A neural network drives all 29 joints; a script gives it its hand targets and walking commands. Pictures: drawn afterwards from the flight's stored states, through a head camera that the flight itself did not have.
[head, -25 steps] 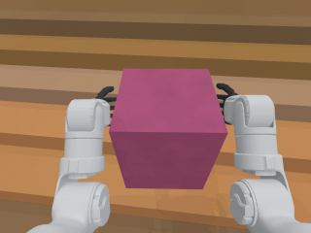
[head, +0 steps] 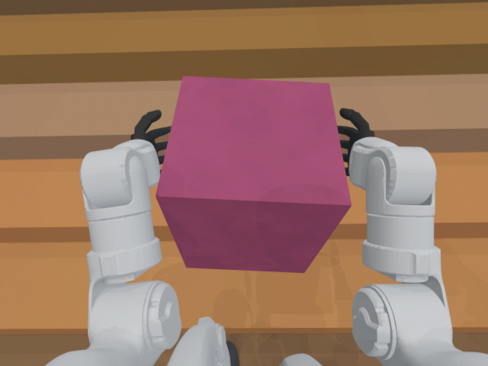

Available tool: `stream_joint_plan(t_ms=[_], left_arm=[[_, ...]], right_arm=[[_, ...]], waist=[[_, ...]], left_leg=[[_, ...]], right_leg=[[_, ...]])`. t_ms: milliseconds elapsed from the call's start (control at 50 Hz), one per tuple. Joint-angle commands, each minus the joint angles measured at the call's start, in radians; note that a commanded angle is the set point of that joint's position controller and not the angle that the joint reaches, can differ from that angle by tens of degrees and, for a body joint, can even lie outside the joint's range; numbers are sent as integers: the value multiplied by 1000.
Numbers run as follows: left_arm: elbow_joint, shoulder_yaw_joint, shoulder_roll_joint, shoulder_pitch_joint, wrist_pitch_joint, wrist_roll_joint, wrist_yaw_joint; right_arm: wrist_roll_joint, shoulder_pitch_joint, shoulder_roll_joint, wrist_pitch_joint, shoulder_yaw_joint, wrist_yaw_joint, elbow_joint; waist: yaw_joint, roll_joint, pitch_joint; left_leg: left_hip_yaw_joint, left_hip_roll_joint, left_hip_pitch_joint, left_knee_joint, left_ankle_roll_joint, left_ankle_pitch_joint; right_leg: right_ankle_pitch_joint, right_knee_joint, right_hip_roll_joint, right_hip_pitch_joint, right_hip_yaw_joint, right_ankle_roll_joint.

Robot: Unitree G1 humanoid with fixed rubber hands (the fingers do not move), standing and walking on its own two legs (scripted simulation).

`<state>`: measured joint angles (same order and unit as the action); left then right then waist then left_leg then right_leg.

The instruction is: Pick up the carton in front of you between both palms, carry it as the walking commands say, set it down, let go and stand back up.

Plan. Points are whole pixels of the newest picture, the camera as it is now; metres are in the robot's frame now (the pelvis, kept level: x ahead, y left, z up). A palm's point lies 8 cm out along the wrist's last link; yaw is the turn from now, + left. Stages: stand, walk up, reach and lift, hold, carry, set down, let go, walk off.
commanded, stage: carry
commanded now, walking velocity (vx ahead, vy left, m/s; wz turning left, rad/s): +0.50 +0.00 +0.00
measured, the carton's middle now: (250, 185) +0.39 -0.03 +0.06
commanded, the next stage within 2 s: none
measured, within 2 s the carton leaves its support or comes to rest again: neither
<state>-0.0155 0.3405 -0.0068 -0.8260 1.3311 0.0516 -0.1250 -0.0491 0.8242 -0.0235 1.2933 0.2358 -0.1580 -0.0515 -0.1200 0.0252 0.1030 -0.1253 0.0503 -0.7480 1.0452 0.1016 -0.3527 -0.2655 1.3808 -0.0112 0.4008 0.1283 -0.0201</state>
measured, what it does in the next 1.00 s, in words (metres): climbs: right foot 0.13 m higher, then left foot 0.13 m higher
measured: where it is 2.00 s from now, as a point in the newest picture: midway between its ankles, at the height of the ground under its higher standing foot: (217, 50)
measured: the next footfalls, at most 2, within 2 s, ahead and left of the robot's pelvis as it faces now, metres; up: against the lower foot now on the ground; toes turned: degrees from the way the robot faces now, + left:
right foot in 0.44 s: +0.42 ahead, -0.12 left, +0.13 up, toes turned -6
left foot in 0.96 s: +0.76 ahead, +0.13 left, +0.26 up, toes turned +6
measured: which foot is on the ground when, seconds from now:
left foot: down 0.00-0.50, up 0.52-0.94, down 0.96-1.00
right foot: up 0.00-0.42, down 0.44-1.00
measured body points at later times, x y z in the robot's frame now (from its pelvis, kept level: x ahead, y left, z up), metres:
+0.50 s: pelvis +0.28 -0.04 +0.11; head +0.25 +0.00 +0.56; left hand +0.64 +0.15 +0.30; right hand +0.67 -0.15 +0.31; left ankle +0.12 +0.06 -0.62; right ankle +0.38 -0.11 -0.54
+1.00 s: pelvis +0.57 +0.02 +0.23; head +0.59 -0.01 +0.68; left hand +0.97 +0.15 +0.41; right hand +0.96 -0.15 +0.40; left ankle +0.72 +0.13 -0.40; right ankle +0.40 -0.11 -0.49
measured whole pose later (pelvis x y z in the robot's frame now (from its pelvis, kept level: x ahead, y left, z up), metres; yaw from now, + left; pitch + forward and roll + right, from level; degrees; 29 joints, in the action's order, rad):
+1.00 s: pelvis +0.57 +0.02 +0.23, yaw +0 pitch +4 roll +3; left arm -0.19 0.33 -0.03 -0.89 1.36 0.06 -0.13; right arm -0.07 0.93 0.02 1.36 0.25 -0.13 -0.23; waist -0.06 -0.01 -0.06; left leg -0.17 -0.02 -0.86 1.08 0.12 -0.35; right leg -0.19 0.47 0.15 0.04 -0.11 -0.02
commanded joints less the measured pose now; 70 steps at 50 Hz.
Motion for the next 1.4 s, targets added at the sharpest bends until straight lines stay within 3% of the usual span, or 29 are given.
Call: stream_joint_plan(t_ms=[0, 120, 200, 260, 340, 420, 440, 460, 480, 500, 520, 560, 620, 700, 760, 840, 880, 920, 940, 960, 980, 1000, 1020, 1080, 1120, 1200, 1260, 1340, 1380], left_arm=[[111, -603, 953, -736, -26, -289, 177], [77, -625, 888, -680, -13, -252, 174], [-58, -616, 859, -674, 18, -265, 183], [-122, -587, 854, -750, 38, -276, 176], [-176, -554, 901, -863, 66, -316, 158], [-275, -543, 1013, -902, 74, -409, 162], [-285, -532, 1045, -908, 67, -426, 169], [-270, -543, 1093, -949, 52, -450, 177], [-242, -548, 1139, -944, 35, -477, 190], [-229, -556, 1136, -944, 9, -486, 202], [-195, -567, 1190, -943, -8, -524, 216], [-57, -612, 1251, -1093, -43, -575, 238], [35, -660, 1285, -1148, -53, -627, 253], [29, -632, 1214, -1003, -31, -556, 236], [-6, -609, 1126, -892, -5, -494, 228], [-49, -598, 1046, -858, 16, -466, 239], [-67, -579, 1035, -863, 26, -452, 246], [-117, -539, 1010, -842, 37, -426, 248], [-131, -533, 1012, -833, 36, -413, 249], [-136, -522, 1016, -834, 32, -395, 250], [-135, -511, 1012, -844, 24, -371, 247], [-155, -497, 1023, -775, 15, -342, 243], [-170, -476, 997, -734, 7, -304, 235], [-60, -493, 1006, -836, -6, -290, 217], [-10, -516, 980, -836, -11, -291, 200], [9, -575, 953, -772, -3, -292, 182], [-44, -598, 932, -751, 20, -299, 179], [-101, -605, 931, -791, 37, -320, 174], [-139, -613, 969, -814, 43, -355, 172]], right_arm=[[543, 947, -1115, -19, -702, 245, 279], [542, 873, -1053, 12, -697, 259, 226], [484, 816, -989, 54, -611, 273, 46], [481, 860, -978, 70, -554, 292, -38], [459, 897, -936, 92, -438, 296, -135], [380, 826, -913, 108, -325, 277, -264], [360, 833, -923, 105, -307, 274, -280], [346, 852, -947, 99, -294, 273, -279], [323, 853, -941, 86, -280, 269, -259], [297, 800, -977, 76, -268, 269, -274], [274, 782, -942, 63, -259, 262, -276], [264, 850, -960, 45, -268, 250, -183], [266, 866, -937, 32, -309, 224, -95], [286, 786, -951, 35, -393, 210, -47], [316, 793, -962, 55, -459, 206, -39], [329, 799, -953, 71, -488, 207, -89], [355, 827, -977, 76, -504, 205, -108], [380, 814, -1015, 76, -506, 206, -134], [399, 815, -1040, 70, -510, 209, -133], [407, 834, -1061, 61, -520, 212, -112], [426, 868, -1076, 50, -539, 220, -97], [461, 822, -1120, 33, -548, 231, -103], [500, 858, -1160, 17, -566, 243, -70], [554, 1031, -1201, -11, -603, 263, 117], [574, 1026, -1211, -10, -622, 265, 150], [535, 934, -1137, 13, -610, 260, 137], [491, 857, -1059, 41, -588, 260, 56], [469, 858, -1011, 67, -533, 284, -18], [448, 825, -1001, 83, -483, 287, -82]], waist=[[50, -92, -773], [32, -10, -636], [-14, -105, -604], [22, -33, -451], [77, -154, -314], [185, -304, -500], [253, -346, -592], [310, -238, -683], [343, -190, -710], [264, 230, -773], [236, 142, -860], [202, -16, -696], [160, -37, -571], [207, -2, -579], [278, 92, -563], [225, 52, -402], [184, 106, -398], [81, 283, -561], [-15, 313, -660], [-68, 218, -727], [-101, 35, -831], [-4, -245, -849], [-9, -243, -985], [15, -89, -739], [41, -92, -663], [-2, -93, -633], [-27, -88, -553], [66, -148, -430], [126, -278, -499]], left_leg=[[678, -276, 829, -490, 180, 388], [511, -299, 907, -606, 181, 349], [552, -379, 1130, -633, 250, 433], [461, -313, 1022, -698, 154, 195], [277, -228, 648, -945, 128, 173], [11, -214, 653, -690, 82, 1608], [-11, -240, 724, -499, 57, 1813], [-43, -205, 768, -221, 8, 1837], [17, -158, 633, 76, -24, 1459], [91, 104, 134, 592, -139, 130], [307, 69, 83, 854, -85, 99], [286, 2, -75, 865, -19, 92], [236, -77, -139, 736, 22, 118], [95, -101, -266, 587, 6, 75], [118, -126, -708, 947, 10, -158], [15, -176, -702, 688, -17, -198], [-71, -147, -210, 260, -10, -65], [-163, -18, 199, 113, 40, 136], [-179, 25, 332, 28, 33, 161], [-194, 74, 455, -218, 22, 201], [-5, 7, 771, -437, 41, 480], [577, -307, 1002, -569, 218, 874], [791, -389, 1022, -515, 336, 1061], [665, -326, 887, -507, 193, 309], [563, -325, 816, -571, 152, 154], [491, -390, 937, -634, 209, 385], [491, -434, 1113, -686, 185, 257], [159, -245, 636, -945, 87, 184], [-9, -217, 499, -873, 84, 892]], right_leg=[[-2, 388, -33, 332, 6, -64], [-158, 136, 16, 553, -104, -77], [-268, 590, 35, 958, -143, -108], [-273, 571, 79, 1046, -170, -94], [-165, 229, 96, 720, -297, -58], [-5, -214, -43, 192, -438, -135], [-18, -322, -81, 62, -450, -131], [91, -541, -123, -103, -428, -122], [171, -797, -80, -268, -218, -147], [921, -883, 300, -598, 446, -381], [828, -877, 320, -603, 573, -440], [224, -887, 282, -460, 464, -343], [-115, -960, 263, -350, 269, -219], [202, -977, 271, -506, 146, -249], [283, -1002, 351, -814, 232, -306], [146, -1160, 251, -666, 41, -212], [448, -1264, 169, -348, -159, -181], [1338, -1095, 172, -316, -286, -161], [1548, -893, 184, -379, -303, -124], [1529, -624, 150, -442, -327, -83], [1173, -261, 79, -293, -247, -11], [76, 171, -94, 129, -160, 46], [27, 502, -135, 201, 47, 25], [-22, 473, -15, 477, 27, -62], [-28, 409, 23, 509, -9, -92], [-163, 509, 38, 740, -129, -109], [-360, 689, 88, 1119, -64, -116], [-155, 50, 127, 602, -268, -82], [47, -155, 52, 204, -350, -122]])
